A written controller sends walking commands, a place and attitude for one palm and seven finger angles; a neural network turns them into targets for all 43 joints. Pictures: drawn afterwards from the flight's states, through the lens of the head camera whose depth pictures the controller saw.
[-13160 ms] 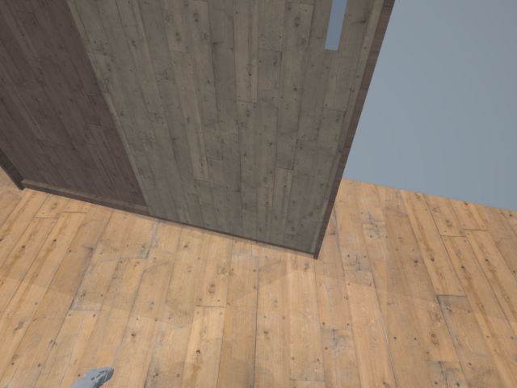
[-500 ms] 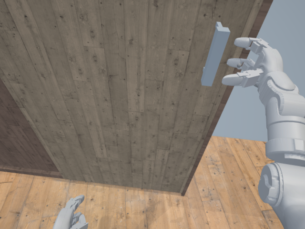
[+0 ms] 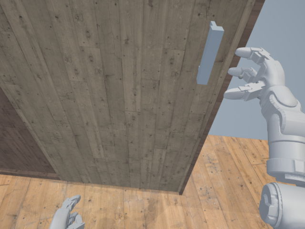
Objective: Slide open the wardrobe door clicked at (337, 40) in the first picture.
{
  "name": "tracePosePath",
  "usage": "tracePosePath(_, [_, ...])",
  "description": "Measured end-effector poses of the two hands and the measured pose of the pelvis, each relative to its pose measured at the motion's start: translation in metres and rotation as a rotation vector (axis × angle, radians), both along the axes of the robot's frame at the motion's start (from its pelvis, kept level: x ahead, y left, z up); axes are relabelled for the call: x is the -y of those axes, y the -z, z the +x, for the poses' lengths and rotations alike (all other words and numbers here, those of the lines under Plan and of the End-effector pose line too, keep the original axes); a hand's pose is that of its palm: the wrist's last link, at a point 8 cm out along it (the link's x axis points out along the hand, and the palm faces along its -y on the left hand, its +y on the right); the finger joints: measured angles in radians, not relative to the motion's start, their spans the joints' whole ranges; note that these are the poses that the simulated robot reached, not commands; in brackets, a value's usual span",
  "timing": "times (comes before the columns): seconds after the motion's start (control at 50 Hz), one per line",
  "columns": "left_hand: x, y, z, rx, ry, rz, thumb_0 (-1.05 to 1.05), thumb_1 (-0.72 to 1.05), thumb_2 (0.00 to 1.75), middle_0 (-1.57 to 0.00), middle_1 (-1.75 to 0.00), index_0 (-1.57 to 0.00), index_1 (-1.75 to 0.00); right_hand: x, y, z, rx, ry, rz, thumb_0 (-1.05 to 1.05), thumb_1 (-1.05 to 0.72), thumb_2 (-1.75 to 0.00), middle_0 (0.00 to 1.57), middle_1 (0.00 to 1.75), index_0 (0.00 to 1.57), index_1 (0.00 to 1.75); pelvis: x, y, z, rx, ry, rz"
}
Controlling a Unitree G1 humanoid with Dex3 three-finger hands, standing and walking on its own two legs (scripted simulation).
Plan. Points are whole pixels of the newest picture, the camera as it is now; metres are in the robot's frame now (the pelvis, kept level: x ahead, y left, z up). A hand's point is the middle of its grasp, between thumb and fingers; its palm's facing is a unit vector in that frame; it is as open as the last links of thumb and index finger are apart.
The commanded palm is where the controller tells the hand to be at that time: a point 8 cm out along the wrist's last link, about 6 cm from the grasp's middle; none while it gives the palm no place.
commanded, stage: move the hooked fingers beside the handle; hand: right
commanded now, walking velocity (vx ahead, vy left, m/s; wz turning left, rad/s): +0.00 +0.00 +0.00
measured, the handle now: (207, 53) +0.50 -0.11 +0.25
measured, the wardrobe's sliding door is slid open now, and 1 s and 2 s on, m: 0.00 0.00 0.00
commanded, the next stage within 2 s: feel for the door with the fingertips in 0.22 s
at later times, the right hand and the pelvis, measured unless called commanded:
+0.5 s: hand (230, 65) +0.43 -0.16 +0.26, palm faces +0.03 +1.00 +0.00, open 14.0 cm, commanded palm +0.41 -0.21 +0.25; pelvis -0.01 +0.00 +0.00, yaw +0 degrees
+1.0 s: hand (224, 60) +0.44 -0.14 +0.26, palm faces +0.06 +1.00 -0.02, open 14.0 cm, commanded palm +0.43 -0.19 +0.25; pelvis +0.00 +0.01 +0.00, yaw +0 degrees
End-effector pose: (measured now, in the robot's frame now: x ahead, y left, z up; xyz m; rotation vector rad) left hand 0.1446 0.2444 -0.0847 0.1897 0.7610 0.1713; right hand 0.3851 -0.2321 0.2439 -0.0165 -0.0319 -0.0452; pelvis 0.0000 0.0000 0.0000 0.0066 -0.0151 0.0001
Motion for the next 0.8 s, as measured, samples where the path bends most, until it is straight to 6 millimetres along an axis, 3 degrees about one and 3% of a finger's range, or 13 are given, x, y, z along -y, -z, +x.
tracePosePath(0.1, [0.010,-0.007,0.011,0.045,0.027,-0.008,0.02,0.91,0.90,-0.20,-0.30,-0.20,-0.30,-0.017,-0.021,0.003,0.070,-0.008,0.026,-0.01,0.50,-0.30,0.30,1.20,0.30,1.20,-0.001,0.000,-0.004,0.004,0.001,-0.001])
tracePosePath(0.18, [0.014,-0.007,0.009,0.051,0.018,-0.027,0.01,0.91,0.90,-0.20,-0.30,-0.20,-0.30,-0.012,-0.023,0.015,-0.014,0.032,0.020,-0.01,0.50,-0.30,0.30,1.21,0.31,1.20,-0.003,0.000,-0.006,-0.005,-0.005,-0.002])
tracePosePath(0.32, [0.006,0.005,-0.018,-0.021,-0.015,-0.030,0.01,0.90,0.90,-0.20,-0.30,-0.20,-0.30,0.002,-0.006,0.015,-0.044,0.055,-0.012,-0.01,0.50,-0.30,0.30,1.20,0.30,1.20,-0.004,-0.001,-0.007,-0.010,-0.009,-0.003])
tracePosePath(0.48, [-0.007,0.013,-0.040,-0.092,-0.036,0.006,0.02,0.91,0.90,-0.20,-0.30,-0.20,-0.30,-0.020,-0.015,0.020,0.024,-0.016,0.016,-0.01,0.50,-0.30,0.30,1.20,0.30,1.20,-0.004,0.000,-0.006,-0.009,0.000,0.000])
tracePosePath(0.62, [-0.008,0.013,-0.038,-0.071,-0.062,-0.012,0.02,0.91,0.90,-0.20,-0.30,-0.20,-0.30,-0.038,-0.010,0.036,-0.032,-0.003,0.027,-0.01,0.50,-0.30,0.30,1.20,0.30,1.20,-0.003,-0.001,-0.003,-0.025,-0.018,-0.004])
tracePosePath(0.72, [-0.005,0.010,-0.029,-0.050,-0.054,-0.032,0.02,0.91,0.90,-0.20,-0.30,-0.20,-0.30,-0.046,-0.013,0.030,0.043,-0.011,0.033,-0.01,0.50,-0.30,0.30,1.20,0.30,1.20,-0.004,-0.001,0.001,-0.018,-0.029,-0.006])
tracePosePath(0.8, [-0.002,0.008,-0.019,-0.042,-0.039,-0.032,0.02,0.91,0.90,-0.20,-0.30,-0.20,-0.30,-0.044,-0.008,0.028,0.002,0.003,0.028,-0.01,0.50,-0.30,0.30,1.20,0.30,1.20,-0.006,-0.001,0.002,-0.012,-0.024,-0.004])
